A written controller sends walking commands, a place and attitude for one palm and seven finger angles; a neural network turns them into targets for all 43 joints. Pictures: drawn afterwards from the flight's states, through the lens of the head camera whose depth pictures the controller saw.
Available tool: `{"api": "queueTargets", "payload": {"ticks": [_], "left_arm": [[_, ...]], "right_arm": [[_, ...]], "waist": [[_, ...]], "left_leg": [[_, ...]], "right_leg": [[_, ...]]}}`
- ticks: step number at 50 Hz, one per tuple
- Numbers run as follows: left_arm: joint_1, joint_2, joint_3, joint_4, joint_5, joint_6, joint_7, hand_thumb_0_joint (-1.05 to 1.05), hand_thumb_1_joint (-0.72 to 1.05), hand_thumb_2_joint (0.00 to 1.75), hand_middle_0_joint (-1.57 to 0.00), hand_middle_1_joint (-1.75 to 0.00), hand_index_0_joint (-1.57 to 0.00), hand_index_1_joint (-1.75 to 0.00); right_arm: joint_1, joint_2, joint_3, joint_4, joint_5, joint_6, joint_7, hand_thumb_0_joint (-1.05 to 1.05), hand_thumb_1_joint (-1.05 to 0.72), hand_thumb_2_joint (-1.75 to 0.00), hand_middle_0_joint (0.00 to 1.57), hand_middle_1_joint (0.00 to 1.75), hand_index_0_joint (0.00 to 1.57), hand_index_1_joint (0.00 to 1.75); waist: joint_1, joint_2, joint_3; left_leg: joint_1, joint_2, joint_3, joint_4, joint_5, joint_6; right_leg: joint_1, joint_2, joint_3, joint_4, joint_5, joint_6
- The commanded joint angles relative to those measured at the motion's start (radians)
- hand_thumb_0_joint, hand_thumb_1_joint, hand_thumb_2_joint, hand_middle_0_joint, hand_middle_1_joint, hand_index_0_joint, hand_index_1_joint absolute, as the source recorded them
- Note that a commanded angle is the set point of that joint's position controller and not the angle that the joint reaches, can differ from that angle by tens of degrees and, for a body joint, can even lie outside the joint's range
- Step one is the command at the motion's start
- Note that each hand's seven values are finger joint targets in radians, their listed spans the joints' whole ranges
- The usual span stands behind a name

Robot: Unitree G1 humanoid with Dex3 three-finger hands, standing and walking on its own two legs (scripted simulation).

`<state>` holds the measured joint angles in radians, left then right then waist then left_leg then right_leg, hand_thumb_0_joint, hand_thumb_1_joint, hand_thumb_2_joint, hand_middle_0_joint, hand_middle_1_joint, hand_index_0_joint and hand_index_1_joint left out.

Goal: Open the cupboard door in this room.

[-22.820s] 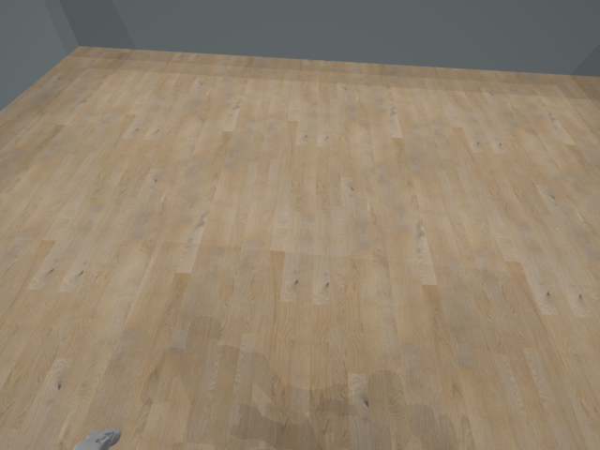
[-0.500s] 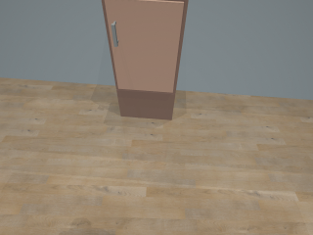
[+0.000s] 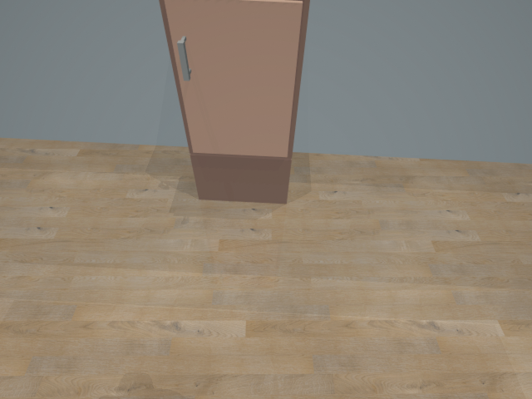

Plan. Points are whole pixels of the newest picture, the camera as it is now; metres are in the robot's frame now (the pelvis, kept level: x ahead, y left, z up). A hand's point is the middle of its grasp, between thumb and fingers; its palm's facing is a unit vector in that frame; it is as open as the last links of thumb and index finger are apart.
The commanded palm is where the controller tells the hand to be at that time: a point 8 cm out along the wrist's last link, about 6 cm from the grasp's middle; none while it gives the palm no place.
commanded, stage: look at it before walking up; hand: left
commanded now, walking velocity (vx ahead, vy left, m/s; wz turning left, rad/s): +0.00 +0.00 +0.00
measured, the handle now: (185, 58) +1.07 +0.33 -0.02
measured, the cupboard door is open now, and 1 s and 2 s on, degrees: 0 0 0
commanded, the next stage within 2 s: walk to a spot facing it in 0.32 s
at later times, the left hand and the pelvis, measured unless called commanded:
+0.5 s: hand out of the picture -0.02 +0.16 -0.18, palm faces +0.05 -0.99 -0.15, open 7.3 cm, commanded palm none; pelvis +0.00 +0.00 +0.00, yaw +1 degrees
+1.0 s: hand out of the picture +0.08 +0.28 -0.18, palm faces +0.26 -0.95 -0.19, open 7.4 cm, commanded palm none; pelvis +0.08 +0.07 +0.00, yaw +16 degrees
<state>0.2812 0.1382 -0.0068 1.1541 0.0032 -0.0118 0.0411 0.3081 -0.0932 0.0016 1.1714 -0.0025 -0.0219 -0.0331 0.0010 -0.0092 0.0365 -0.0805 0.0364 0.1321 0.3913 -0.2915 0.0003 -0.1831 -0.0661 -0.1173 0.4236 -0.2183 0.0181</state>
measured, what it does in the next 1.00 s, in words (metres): walks ahead, turning left: left foot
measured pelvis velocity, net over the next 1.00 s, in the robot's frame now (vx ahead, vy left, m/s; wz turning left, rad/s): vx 0.08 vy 0.07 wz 0.27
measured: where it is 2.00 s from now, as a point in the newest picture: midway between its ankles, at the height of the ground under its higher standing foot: (238, 393)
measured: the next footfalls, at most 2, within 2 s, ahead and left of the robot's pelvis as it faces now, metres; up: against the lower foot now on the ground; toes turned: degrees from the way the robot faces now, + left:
left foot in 0.82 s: +0.06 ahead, +0.15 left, +0.00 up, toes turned +21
right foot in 1.28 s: +0.39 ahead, +0.01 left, +0.00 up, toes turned +13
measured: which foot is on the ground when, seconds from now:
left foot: down 0.00-0.64, up 0.66-0.80, down 0.82-1.00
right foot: down 0.00-0.82, up 0.84-1.00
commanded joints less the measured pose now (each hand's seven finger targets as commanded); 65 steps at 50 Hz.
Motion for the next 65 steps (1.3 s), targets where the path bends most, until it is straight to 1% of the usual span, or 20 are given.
{"api": "queueTargets", "payload": {"ticks": [1, 21, 27, 30, 33, 35, 38, 39, 40, 41, 42, 45, 48, 57, 60, 61, 62, 63, 64, 65], "left_arm": [[0.085, 0.07, 0.012, -0.017, 0.004, -0.011, 0.005, 0.0, 0.9, 0.9, -0.2, -0.3, -0.2, -0.3], [0.077, 0.082, 0.013, -0.019, 0.006, -0.013, 0.004, 0.0, 0.9, 0.9, -0.2, -0.3, -0.2, -0.3], [0.063, 0.115, 0.042, -0.057, 0.016, 0.002, -0.012, 0.0, 0.9, 0.9, -0.2, -0.3, -0.2, -0.3], [0.098, 0.152, 0.069, -0.08, 0.025, 0.003, -0.02, 0.0, 0.9, 0.9, -0.2, -0.3, -0.2, -0.3], [0.19, 0.2, 0.094, -0.072, 0.025, -0.021, -0.013, 0.0, 0.9, 0.9, -0.2, -0.3, -0.2, -0.3], [0.129, 0.201, 0.097, -0.09, 0.035, -0.035, -0.009, 0.0, 0.9, 0.9, -0.2, -0.3, -0.2, -0.3], [0.014, 0.232, 0.104, -0.129, 0.031, -0.032, -0.022, 0.0, 0.9, 0.9, -0.2, -0.3, -0.2, -0.3], [-0.005, 0.228, 0.102, -0.141, 0.023, -0.028, -0.03, 0.0, 0.9, 0.9, -0.2, -0.3, -0.2, -0.3], [-0.036, 0.202, 0.097, -0.177, 0.015, -0.021, -0.043, 0.0, 0.9, 0.9, -0.2, -0.3, -0.2, -0.3], [-0.095, 0.132, 0.085, -0.241, 0.011, -0.018, -0.055, 0.0, 0.9, 0.9, -0.2, -0.3, -0.2, -0.3], [-0.192, 0.127, 0.08, -0.278, 0.025, -0.018, -0.051, 0.0, 0.9, 0.9, -0.2, -0.3, -0.2, -0.3], [-0.153, 0.129, 0.082, -0.234, 0.029, -0.033, -0.06, 0.0, 0.9, 0.9, -0.2, -0.3, -0.2, -0.3], [-0.096, 0.132, 0.073, -0.209, 0.025, -0.025, -0.063, 0.0, 0.9, 0.9, -0.2, -0.3, -0.2, -0.3], [-0.28, 0.117, 0.058, -0.297, 0.015, -0.024, -0.063, 0.0, 0.9, 0.9, -0.2, -0.3, -0.2, -0.3], [-0.186, 0.112, 0.053, -0.266, 0.014, -0.031, -0.055, 0.0, 0.9, 0.9, -0.2, -0.3, -0.2, -0.3], [-0.08, 0.127, 0.056, -0.23, 0.016, -0.037, -0.052, 0.0, 0.9, 0.9, -0.2, -0.3, -0.2, -0.3], [0.045, 0.162, 0.065, -0.184, 0.019, -0.046, -0.047, 0.0, 0.9, 0.9, -0.2, -0.3, -0.2, -0.3], [0.169, 0.232, 0.082, -0.143, 0.028, -0.057, -0.035, 0.0, 0.9, 0.9, -0.2, -0.3, -0.2, -0.3], [0.225, 0.308, 0.095, -0.123, 0.024, -0.061, -0.026, 0.0, 0.9, 0.9, -0.2, -0.3, -0.2, -0.3], [0.169, 0.309, 0.095, -0.132, 0.003, -0.062, -0.026, 0.0, 0.9, 0.9, -0.2, -0.3, -0.2, -0.3]], "right_arm": [[0.087, -0.093, -0.022, -0.017, -0.002, -0.01, -0.006, 0.0, -0.9, -0.9, 0.2, 0.3, 0.2, 0.3], [0.079, -0.105, -0.025, -0.025, -0.002, -0.009, -0.005, 0.0, -0.9, -0.9, 0.2, 0.3, 0.2, 0.3], [0.055, -0.128, -0.044, -0.07, -0.016, 0.016, 0.01, 0.0, -0.9, -0.9, 0.2, 0.3, 0.2, 0.3], [0.036, -0.122, -0.053, -0.123, -0.02, 0.017, 0.016, 0.0, -0.9, -0.9, 0.2, 0.3, 0.2, 0.3], [-0.089, -0.117, -0.059, -0.201, -0.016, 0.01, 0.034, 0.0, -0.9, -0.9, 0.2, 0.3, 0.2, 0.3], [-0.119, -0.117, -0.063, -0.233, -0.01, 0.002, 0.051, 0.0, -0.9, -0.9, 0.2, 0.3, 0.2, 0.3], [0.014, -0.101, -0.063, -0.208, -0.011, 0.005, 0.065, 0.0, -0.9, -0.9, 0.2, 0.3, 0.2, 0.3], [0.09, -0.129, -0.072, -0.187, -0.015, 0.004, 0.065, 0.0, -0.9, -0.9, 0.2, 0.3, 0.2, 0.3], [0.183, -0.212, -0.095, -0.168, -0.023, 0.001, 0.059, 0.0, -0.9, -0.9, 0.2, 0.3, 0.2, 0.3], [0.276, -0.313, -0.121, -0.157, -0.033, -0.009, 0.046, 0.0, -0.9, -0.9, 0.2, 0.3, 0.2, 0.3], [0.292, -0.325, -0.121, -0.141, -0.028, -0.011, 0.035, 0.0, -0.9, -0.9, 0.2, 0.3, 0.2, 0.3], [0.115, -0.252, -0.091, -0.188, -0.022, -0.037, 0.02, 0.0, -0.9, -0.9, 0.2, 0.3, 0.2, 0.3], [0.085, -0.237, -0.083, -0.182, -0.014, -0.06, 0.015, 0.0, -0.9, -0.9, 0.2, 0.3, 0.2, 0.3], [0.11, -0.23, -0.09, -0.147, -0.017, -0.047, 0.017, 0.0, -0.9, -0.9, 0.2, 0.3, 0.2, 0.3], [0.083, -0.234, -0.09, -0.132, -0.018, -0.038, 0.008, 0.0, -0.9, -0.9, 0.2, 0.3, 0.2, 0.3], [0.072, -0.242, -0.091, -0.128, -0.014, -0.036, 0.006, 0.0, -0.9, -0.9, 0.2, 0.3, 0.2, 0.3], [0.065, -0.241, -0.089, -0.125, -0.009, -0.037, 0.008, 0.0, -0.9, -0.9, 0.2, 0.3, 0.2, 0.3], [0.094, -0.21, -0.085, -0.122, -0.001, -0.039, 0.015, 0.0, -0.9, -0.9, 0.2, 0.3, 0.2, 0.3], [0.147, -0.167, -0.079, -0.138, 0.01, -0.037, 0.013, 0.0, -0.9, -0.9, 0.2, 0.3, 0.2, 0.3], [0.145, -0.167, -0.068, -0.131, 0.014, -0.022, 0.003, 0.0, -0.9, -0.9, 0.2, 0.3, 0.2, 0.3]], "waist": [[0.004, 0.011, 0.032], [-0.002, 0.018, 0.059], [0.006, 0.027, 0.117], [0.034, -0.095, 0.123], [0.087, -0.202, 0.091], [0.054, -0.114, 0.067], [-0.033, -0.082, 0.014], [-0.07, 0.011, -0.013], [-0.122, 0.227, 0.001], [-0.164, 0.462, 0.037], [-0.166, 0.306, 0.054], [-0.062, 0.101, 0.041], [-0.027, 0.084, -0.032], [-0.053, 0.132, 0.051], [-0.016, 0.135, 0.01], [0.031, 0.118, -0.034], [0.081, 0.064, -0.085], [0.117, -0.082, -0.186], [0.095, -0.268, -0.236], [0.073, -0.275, -0.255]], "left_leg": [[-0.084, 0.104, -0.092, -0.079, 0.24, 0.013], [-0.092, 0.099, -0.099, -0.094, 0.185, 0.012], [-0.252, 0.077, -0.147, -0.059, -0.23, 0.035], [-0.426, 0.03, -0.109, 0.101, -0.296, 0.036], [-0.552, 0.056, -0.054, 0.505, -0.255, 0.012], [-0.529, 0.117, -0.093, 0.508, -0.281, 0.011], [-0.215, 0.05, 0.032, 0.252, -0.102, 0.001], [-0.049, 0.019, 0.044, 0.172, -0.056, 0.002], [0.028, 0.107, -0.179, 0.028, -0.249, 0.047], [0.074, 0.339, -0.617, -0.204, -0.387, 0.15], [0.049, 0.399, -0.715, -0.241, -0.348, 0.207], [-0.014, 0.314, -0.52, -0.189, -0.093, 0.185], [0.063, 0.235, -0.33, -0.14, 0.291, 0.171], [0.08, 0.179, -0.213, -0.092, 0.616, 0.142], [0.077, 0.178, -0.19, 0.007, 0.757, 0.117], [0.071, 0.167, -0.169, 0.103, 0.784, 0.091], [0.009, 0.136, -0.146, 0.239, 0.717, 0.058], [-0.139, 0.065, -0.09, 0.469, 0.444, 0.024], [-0.326, -0.079, -0.076, 0.754, -0.254, -0.008], [-0.307, -0.031, -0.181, 0.841, -0.33, -0.013]], "right_leg": [[0.041, -0.079, 0.078, -0.045, 0.219, -0.021], [0.034, -0.08, 0.079, -0.069, 0.171, -0.022], [-0.041, -0.092, 0.041, -0.031, -0.275, -0.013], [0.022, -0.173, 0.117, -0.086, -0.451, -0.05], [0.086, -0.411, 0.348, -0.273, -0.477, -0.169], [0.065, -0.444, 0.247, -0.217, -0.325, -0.163], [-0.093, -0.338, -0.018, -0.082, -0.26, -0.073], [-0.198, -0.282, -0.09, 0.027, -0.31, -0.038], [-0.354, -0.169, -0.155, 0.289, -0.333, 0.012], [-0.58, -0.031, -0.149, 0.607, -0.414, 0.067], [-0.643, -0.052, 0.012, 0.743, -0.382, 0.032], [-0.605, -0.102, 0.099, 0.804, -0.15, 0.033], [-0.536, -0.082, 0.082, 0.738, -0.076, 0.058], [-0.443, -0.037, 0.025, 0.343, 0.01, 0.055], [-0.245, 0.01, -0.002, 0.198, 0.044, 0.009], [-0.116, 0.027, -0.013, 0.133, 0.111, -0.003], [0.062, 0.02, -0.007, 0.065, 0.224, -0.009], [0.287, -0.115, 0.131, 0.105, 0.537, -0.053], [0.394, -0.366, 0.465, 0.077, 0.971, -0.184], [0.297, -0.408, 0.515, -0.006, 0.86, -0.267]]}}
